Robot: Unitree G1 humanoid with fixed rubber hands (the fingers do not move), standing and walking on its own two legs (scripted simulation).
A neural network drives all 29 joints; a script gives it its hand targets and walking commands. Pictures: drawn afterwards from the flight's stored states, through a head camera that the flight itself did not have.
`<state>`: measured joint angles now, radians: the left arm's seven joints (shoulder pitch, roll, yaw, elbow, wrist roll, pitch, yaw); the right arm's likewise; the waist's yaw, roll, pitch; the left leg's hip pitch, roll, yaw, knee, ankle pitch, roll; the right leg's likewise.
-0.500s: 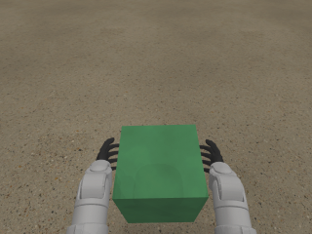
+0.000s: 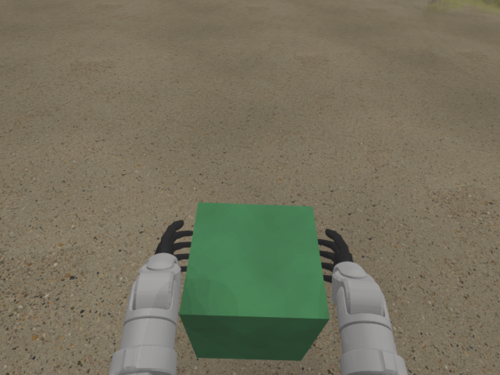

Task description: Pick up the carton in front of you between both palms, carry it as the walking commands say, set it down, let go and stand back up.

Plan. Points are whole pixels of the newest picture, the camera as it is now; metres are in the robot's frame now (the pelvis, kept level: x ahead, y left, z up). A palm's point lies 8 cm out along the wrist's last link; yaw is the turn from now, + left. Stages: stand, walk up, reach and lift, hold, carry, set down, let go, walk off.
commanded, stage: hold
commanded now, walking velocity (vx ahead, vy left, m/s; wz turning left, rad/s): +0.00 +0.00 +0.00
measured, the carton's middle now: (252, 285) +0.31 +0.00 -0.05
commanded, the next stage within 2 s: set down in 0.22 s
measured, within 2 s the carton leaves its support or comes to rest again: neither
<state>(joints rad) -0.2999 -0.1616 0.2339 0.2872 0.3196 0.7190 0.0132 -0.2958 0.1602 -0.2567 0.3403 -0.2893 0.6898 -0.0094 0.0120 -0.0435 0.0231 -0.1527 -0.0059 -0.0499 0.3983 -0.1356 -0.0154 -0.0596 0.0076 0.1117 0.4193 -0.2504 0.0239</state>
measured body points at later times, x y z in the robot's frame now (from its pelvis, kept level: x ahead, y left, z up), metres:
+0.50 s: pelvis +0.00 +0.01 -0.01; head +0.00 +0.03 +0.44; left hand +0.33 +0.18 +0.01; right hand +0.33 -0.13 +0.01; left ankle +0.06 +0.13 -0.74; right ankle +0.00 -0.14 -0.74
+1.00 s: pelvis -0.04 -0.02 -0.11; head +0.17 +0.02 +0.29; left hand +0.35 +0.21 -0.18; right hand +0.39 -0.09 -0.19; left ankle +0.06 +0.13 -0.74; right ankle +0.00 -0.14 -0.74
